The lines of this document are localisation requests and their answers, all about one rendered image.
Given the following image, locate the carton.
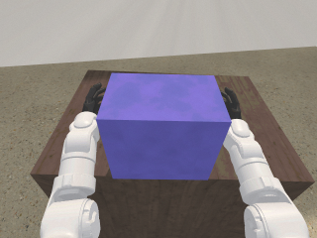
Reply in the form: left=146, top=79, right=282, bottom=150
left=96, top=72, right=232, bottom=180

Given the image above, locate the robot left forearm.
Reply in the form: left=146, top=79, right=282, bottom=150
left=40, top=111, right=100, bottom=238

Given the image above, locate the left robot upper arm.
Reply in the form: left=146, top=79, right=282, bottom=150
left=41, top=198, right=101, bottom=238

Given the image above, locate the right robot upper arm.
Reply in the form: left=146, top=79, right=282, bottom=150
left=244, top=202, right=309, bottom=238

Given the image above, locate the left robot hand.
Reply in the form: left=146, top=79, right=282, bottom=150
left=81, top=82, right=107, bottom=116

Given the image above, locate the right robot hand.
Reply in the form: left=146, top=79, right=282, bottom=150
left=220, top=87, right=242, bottom=120

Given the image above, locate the robot right forearm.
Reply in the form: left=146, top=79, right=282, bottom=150
left=223, top=119, right=310, bottom=238

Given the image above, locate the pedestal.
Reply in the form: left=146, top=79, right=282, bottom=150
left=30, top=69, right=315, bottom=238

